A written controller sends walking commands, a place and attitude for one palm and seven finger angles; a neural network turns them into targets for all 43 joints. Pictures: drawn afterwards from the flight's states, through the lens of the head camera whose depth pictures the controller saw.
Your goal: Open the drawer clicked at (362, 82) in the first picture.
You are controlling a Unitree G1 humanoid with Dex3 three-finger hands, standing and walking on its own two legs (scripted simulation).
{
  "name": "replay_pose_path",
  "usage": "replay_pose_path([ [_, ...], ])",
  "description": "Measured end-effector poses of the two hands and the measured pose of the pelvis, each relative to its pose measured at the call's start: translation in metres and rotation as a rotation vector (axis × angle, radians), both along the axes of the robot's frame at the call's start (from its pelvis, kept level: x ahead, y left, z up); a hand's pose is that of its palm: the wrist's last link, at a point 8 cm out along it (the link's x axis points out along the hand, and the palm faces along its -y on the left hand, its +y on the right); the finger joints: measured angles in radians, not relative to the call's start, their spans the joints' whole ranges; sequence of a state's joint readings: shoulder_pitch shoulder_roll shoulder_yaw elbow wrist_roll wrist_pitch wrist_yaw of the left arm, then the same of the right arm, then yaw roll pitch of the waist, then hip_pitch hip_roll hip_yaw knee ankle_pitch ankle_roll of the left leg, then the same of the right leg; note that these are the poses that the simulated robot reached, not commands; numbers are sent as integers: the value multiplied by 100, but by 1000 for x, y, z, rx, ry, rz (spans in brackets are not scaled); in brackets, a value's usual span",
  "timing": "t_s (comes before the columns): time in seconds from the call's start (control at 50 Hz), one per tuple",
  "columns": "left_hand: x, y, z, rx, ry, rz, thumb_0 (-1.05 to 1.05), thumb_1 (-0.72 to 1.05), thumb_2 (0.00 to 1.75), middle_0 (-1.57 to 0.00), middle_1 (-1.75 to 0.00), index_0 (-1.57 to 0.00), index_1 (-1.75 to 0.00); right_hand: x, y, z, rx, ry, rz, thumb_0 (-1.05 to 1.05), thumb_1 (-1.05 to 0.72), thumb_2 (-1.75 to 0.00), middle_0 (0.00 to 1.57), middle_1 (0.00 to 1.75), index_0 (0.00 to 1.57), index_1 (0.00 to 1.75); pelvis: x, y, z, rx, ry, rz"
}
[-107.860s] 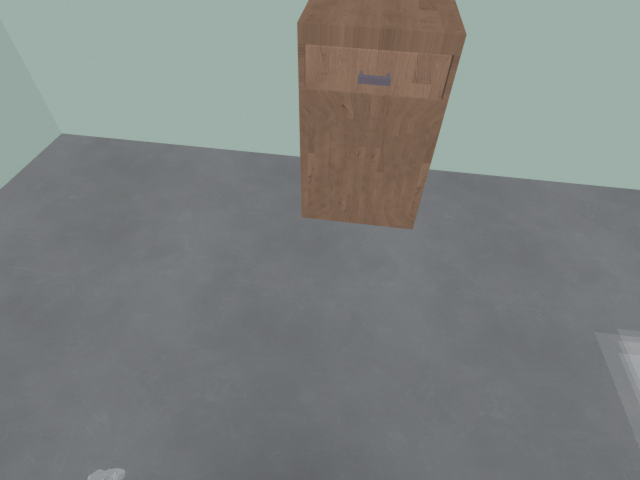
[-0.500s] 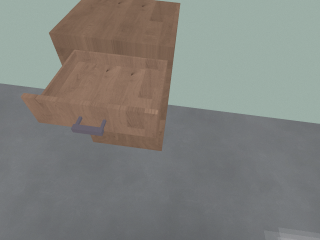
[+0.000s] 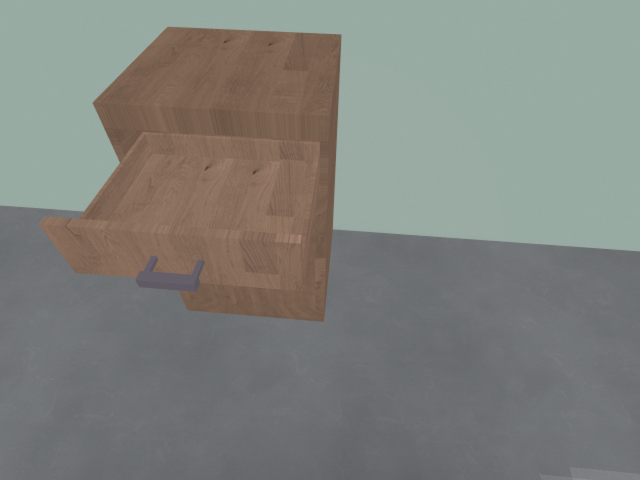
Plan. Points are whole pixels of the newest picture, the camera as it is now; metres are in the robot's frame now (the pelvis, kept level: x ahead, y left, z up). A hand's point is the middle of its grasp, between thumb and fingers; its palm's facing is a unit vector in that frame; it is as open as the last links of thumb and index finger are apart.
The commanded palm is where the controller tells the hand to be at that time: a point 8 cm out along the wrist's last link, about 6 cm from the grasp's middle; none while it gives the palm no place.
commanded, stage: let the arm hang, fingers relaxed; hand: left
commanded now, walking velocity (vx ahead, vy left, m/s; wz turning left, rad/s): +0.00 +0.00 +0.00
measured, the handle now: (172, 272) +0.46 +0.30 -0.08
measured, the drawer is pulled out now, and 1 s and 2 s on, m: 0.30 0.30 0.30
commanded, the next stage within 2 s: look to check the result in 0.18 s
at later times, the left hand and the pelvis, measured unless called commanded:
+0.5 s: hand out of the picture -0.02 +0.15 -0.17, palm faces +0.07 -0.98 -0.17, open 7.4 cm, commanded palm none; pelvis +0.01 +0.00 +0.00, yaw +0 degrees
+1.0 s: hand out of the picture +0.00 +0.15 -0.17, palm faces +0.07 -0.98 -0.17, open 7.4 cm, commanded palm none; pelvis +0.02 -0.01 +0.00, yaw +0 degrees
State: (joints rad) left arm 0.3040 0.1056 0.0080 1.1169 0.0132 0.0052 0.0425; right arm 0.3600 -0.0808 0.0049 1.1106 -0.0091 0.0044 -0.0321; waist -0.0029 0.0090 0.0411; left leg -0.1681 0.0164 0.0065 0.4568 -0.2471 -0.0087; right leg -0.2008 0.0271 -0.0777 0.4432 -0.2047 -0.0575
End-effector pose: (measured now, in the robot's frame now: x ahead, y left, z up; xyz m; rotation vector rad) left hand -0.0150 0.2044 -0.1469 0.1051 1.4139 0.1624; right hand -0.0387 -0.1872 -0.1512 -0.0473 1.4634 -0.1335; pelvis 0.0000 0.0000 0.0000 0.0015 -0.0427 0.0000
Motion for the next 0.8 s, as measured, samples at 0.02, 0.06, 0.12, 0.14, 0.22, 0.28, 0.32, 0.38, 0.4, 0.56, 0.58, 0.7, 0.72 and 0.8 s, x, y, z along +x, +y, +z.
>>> replay_pose_path([
  [0.02,1,0,0,0,-2,2,2,93,89,-20,-30,-20,-30,1,-1,0,-2,-4,-2,0,-91,-90,20,30,20,30,0,-1,0,0,-1,0],
  [0.06,1,0,0,0,-6,6,2,93,89,-20,-30,-20,-30,3,-2,1,-5,-9,-3,0,-91,-90,20,30,20,30,1,-2,0,0,-2,1],
  [0.12,1,0,0,2,-7,12,2,93,89,-20,-30,-20,-30,5,-6,1,-11,-8,-1,0,-91,-90,20,30,20,30,2,-3,0,-1,-3,3],
  [0.14,0,0,0,3,-6,14,2,92,89,-20,-30,-20,-30,5,-7,1,-13,-6,0,0,-91,-90,20,30,20,30,2,-3,0,-2,-3,3],
  [0.22,-5,-1,1,3,10,20,1,92,89,-20,-30,-20,-30,5,-11,2,-21,5,2,0,-91,-90,20,30,20,30,3,-4,1,-2,-2,4],
  [0.28,-9,-1,1,2,26,23,1,91,89,-20,-30,-20,-30,3,-14,3,-27,15,1,0,-91,-90,20,30,20,30,5,-4,1,-3,-1,3],
  [0.32,-11,-2,1,1,37,25,1,91,89,-20,-30,-20,-30,3,-15,3,-30,21,0,0,-91,-90,20,30,20,30,6,-4,1,-3,0,3],
  [0.38,-13,-3,2,-1,50,26,1,91,89,-20,-30,-20,-30,1,-16,4,-33,31,-2,0,-91,-90,20,30,20,30,7,-4,1,-3,1,2],
  [0.4,-14,-3,2,-2,54,27,1,91,89,-20,-30,-20,-30,1,-16,4,-34,33,-2,0,-91,-90,20,30,20,30,7,-4,1,-3,1,2],
  [0.56,-10,-4,2,-2,56,26,1,91,89,-20,-30,-20,-30,4,-13,4,-27,37,-5,0,-91,-90,20,30,20,30,10,-5,2,-2,1,0],
  [0.58,-9,-4,2,-2,54,25,1,91,89,-20,-30,-20,-30,4,-12,4,-26,36,-5,0,-91,-90,20,30,20,30,11,-5,2,-2,1,0],
  [0.7,-1,-4,2,-1,37,22,1,91,89,-20,-30,-20,-30,10,-11,3,-20,27,-4,0,-91,-90,20,30,20,30,13,-5,2,-2,2,1],
  [0.72,0,-4,2,-1,35,22,1,91,89,-20,-30,-20,-30,11,-10,3,-20,25,-4,0,-91,-90,20,30,20,30,13,-5,2,-2,2,1],
  [0.8,5,-4,2,0,26,20,0,91,89,-20,-30,-20,-30,14,-10,3,-19,19,-4,0,-91,-90,20,30,20,30,15,-5,2,-2,2,2],
])
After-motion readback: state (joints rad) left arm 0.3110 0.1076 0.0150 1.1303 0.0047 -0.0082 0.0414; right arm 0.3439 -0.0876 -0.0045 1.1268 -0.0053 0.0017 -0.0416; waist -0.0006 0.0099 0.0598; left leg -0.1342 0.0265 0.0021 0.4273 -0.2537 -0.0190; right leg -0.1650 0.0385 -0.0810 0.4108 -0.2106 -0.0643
